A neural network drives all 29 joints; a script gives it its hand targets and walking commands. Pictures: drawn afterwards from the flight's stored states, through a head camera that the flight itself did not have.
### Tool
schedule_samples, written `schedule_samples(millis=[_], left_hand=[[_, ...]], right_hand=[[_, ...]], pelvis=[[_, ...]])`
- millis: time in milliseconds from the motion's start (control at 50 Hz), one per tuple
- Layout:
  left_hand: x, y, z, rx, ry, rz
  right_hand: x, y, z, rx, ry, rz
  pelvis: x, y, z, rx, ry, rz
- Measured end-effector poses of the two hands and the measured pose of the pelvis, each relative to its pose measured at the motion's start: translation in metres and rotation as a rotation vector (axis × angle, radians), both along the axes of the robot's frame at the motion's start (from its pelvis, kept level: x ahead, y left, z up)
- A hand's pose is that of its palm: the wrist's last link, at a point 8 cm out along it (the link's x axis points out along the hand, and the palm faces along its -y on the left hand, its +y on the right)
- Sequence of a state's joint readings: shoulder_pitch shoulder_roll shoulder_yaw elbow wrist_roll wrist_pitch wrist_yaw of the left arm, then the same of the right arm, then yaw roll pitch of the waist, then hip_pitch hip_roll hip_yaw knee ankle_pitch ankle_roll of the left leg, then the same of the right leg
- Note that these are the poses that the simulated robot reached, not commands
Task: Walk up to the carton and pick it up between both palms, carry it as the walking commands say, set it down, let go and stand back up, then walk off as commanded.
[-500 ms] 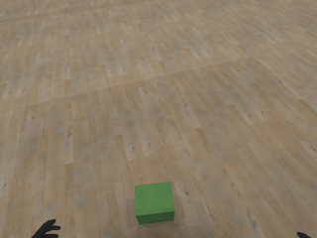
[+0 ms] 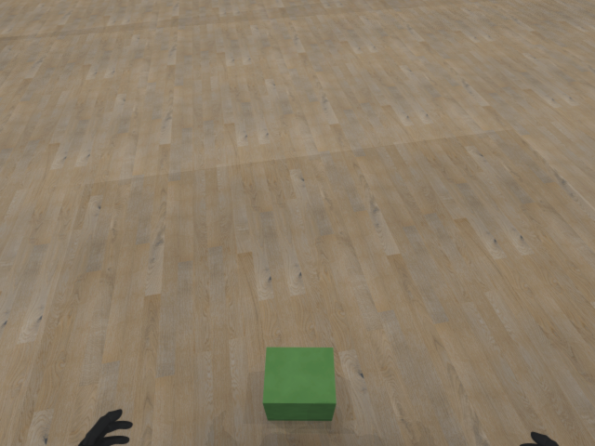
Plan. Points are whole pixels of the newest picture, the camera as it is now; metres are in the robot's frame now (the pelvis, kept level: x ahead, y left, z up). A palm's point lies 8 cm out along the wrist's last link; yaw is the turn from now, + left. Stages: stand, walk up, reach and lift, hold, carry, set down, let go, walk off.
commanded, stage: walk up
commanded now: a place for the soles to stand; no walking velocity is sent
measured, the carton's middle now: (299, 384) +0.42 +0.04 -0.68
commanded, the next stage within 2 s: reach and lift in 1.14 s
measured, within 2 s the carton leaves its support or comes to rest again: neither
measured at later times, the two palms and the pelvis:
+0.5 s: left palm out of the picture +0.11 +0.33 -0.10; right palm out of the picture +0.13 -0.31 -0.09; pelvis +0.01 +0.01 +0.00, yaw +3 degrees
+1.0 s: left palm out of the picture +0.10 +0.34 -0.10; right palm out of the picture +0.15 -0.30 -0.09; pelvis +0.01 +0.01 +0.00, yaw +6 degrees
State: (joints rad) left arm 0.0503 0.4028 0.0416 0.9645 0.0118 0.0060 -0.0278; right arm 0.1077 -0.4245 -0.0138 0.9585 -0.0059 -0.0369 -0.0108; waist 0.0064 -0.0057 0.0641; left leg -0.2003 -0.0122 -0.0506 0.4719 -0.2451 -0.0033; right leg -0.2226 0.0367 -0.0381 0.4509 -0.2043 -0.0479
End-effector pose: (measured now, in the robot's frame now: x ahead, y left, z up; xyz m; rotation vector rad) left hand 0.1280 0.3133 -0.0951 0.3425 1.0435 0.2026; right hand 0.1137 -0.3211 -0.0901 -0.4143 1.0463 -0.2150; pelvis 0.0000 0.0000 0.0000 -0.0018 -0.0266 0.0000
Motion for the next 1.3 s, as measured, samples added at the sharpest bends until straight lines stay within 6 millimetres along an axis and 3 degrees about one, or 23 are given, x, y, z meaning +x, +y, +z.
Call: schedule_samples(millis=[240, 1140, 1220, 1300], left_hand=[[-0.004, 0.015, 0.004, 0.016, 0.001, 0.045], [-0.034, 0.030, -0.002, 0.024, 0.009, 0.141], [-0.014, 0.024, 0.006, 0.016, -0.052, 0.078], [0.010, 0.016, 0.011, 0.025, -0.065, 0.040]], right_hand=[[0.012, 0.006, 0.000, -0.009, 0.022, 0.035], [0.041, 0.017, -0.001, -0.030, 0.027, 0.126], [0.063, 0.028, 0.008, 0.040, -0.084, 0.073], [0.069, 0.040, 0.001, 0.099, -0.079, 0.055]], pelvis=[[0.003, 0.004, 0.001, -0.003, 0.002, 0.032], [0.007, 0.006, -0.004, -0.010, -0.006, 0.121], [0.002, 0.005, -0.009, -0.008, -0.011, 0.071], [-0.001, 0.004, -0.012, -0.006, -0.008, 0.024]])
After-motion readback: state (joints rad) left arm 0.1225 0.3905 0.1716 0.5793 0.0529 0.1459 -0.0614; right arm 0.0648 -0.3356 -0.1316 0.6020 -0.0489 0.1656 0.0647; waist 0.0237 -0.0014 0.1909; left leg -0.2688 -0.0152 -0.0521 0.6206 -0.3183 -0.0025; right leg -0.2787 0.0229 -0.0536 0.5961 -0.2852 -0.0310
